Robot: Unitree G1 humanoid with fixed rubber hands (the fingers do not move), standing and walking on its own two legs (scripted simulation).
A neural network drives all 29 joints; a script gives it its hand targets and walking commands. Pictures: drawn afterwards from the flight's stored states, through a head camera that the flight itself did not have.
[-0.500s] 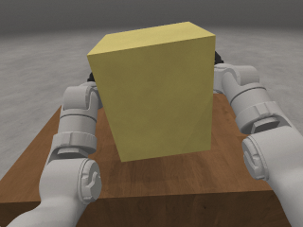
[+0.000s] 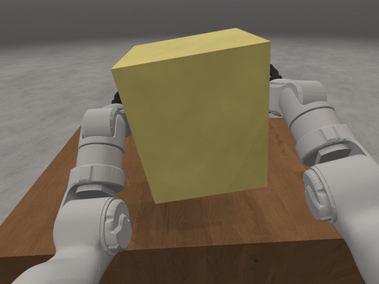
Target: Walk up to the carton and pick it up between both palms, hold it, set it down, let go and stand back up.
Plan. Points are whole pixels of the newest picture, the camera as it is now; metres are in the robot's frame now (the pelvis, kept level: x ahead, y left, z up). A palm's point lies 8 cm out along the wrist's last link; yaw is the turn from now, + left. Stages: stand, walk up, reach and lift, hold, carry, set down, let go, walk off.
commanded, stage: hold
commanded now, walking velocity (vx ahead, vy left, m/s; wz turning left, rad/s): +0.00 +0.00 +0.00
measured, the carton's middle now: (197, 112) +0.36 -0.01 +0.29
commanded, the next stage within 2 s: set down in 0.24 s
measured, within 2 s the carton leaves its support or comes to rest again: neither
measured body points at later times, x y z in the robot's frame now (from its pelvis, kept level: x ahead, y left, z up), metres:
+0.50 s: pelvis -0.01 +0.00 +0.00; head -0.09 +0.02 +0.44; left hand +0.40 +0.15 +0.29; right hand +0.39 -0.16 +0.32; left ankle +0.01 +0.12 -0.74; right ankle +0.03 -0.12 -0.74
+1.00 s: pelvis +0.01 +0.01 +0.00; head -0.05 +0.03 +0.45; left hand +0.43 +0.15 +0.23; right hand +0.41 -0.16 +0.25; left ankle +0.01 +0.12 -0.74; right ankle +0.03 -0.12 -0.74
